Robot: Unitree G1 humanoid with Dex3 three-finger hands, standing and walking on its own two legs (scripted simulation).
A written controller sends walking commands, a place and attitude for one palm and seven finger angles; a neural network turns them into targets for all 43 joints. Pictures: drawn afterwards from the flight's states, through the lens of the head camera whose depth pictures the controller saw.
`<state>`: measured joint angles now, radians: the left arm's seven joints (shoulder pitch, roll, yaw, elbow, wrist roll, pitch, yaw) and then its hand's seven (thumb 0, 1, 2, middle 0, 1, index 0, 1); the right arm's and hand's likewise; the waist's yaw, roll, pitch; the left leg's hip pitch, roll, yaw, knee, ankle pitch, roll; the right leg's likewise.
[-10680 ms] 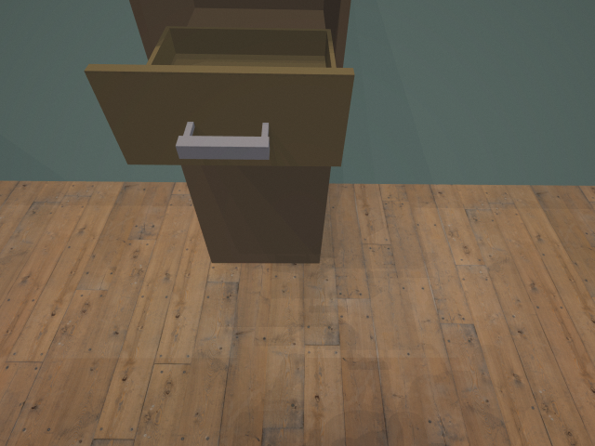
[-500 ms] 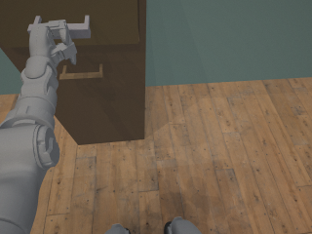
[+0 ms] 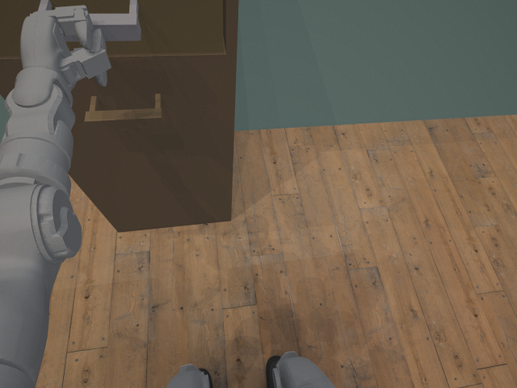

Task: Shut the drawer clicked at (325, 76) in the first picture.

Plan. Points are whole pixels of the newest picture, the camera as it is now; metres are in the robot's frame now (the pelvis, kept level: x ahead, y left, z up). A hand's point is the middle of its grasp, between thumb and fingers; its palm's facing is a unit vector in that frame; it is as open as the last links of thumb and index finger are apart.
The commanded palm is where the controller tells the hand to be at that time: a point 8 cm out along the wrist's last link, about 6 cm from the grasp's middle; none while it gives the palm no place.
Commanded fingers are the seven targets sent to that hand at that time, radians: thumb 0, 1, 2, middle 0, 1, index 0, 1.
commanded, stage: pull the fist back off the drawer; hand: left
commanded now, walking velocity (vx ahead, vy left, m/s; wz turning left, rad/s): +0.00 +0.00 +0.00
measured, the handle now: (89, 17) +0.64 +0.16 +0.15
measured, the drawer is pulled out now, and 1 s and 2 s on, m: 0.00 0.00 0.00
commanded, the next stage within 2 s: draw the hand back to the body in 0.64 s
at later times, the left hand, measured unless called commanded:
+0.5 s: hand (112, 56) +0.56 +0.13 +0.15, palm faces +0.01 -1.00 -0.01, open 3.2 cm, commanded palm +0.53 +0.18 +0.15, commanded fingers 0.00 0.90 0.90 -1.40 -1.60 -1.40 -1.60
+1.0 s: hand (88, 87) +0.50 +0.15 +0.15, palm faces +0.01 -1.00 +0.00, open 3.2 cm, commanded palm +0.45 +0.20 +0.16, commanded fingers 0.00 0.90 0.90 -1.40 -1.60 -1.40 -1.60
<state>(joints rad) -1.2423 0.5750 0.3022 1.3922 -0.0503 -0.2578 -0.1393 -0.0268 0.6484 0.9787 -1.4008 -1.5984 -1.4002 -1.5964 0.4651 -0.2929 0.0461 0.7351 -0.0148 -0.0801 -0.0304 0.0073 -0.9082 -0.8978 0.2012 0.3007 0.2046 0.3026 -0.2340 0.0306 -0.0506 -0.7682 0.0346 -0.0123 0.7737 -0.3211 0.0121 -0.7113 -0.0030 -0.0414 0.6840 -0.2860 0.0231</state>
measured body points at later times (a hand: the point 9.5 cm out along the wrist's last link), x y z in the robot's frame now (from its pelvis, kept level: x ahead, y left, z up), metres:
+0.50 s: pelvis +0.01 +0.00 +0.00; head +0.11 +0.00 +0.44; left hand +0.55 +0.18 +0.15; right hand -0.03 -0.26 -0.11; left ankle +0.02 +0.11 -0.71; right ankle +0.02 -0.14 -0.71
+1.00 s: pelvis +0.05 -0.01 +0.02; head +0.10 -0.02 +0.46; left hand +0.49 +0.21 +0.15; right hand +0.09 -0.28 -0.10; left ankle +0.02 +0.11 -0.71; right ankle +0.02 -0.14 -0.71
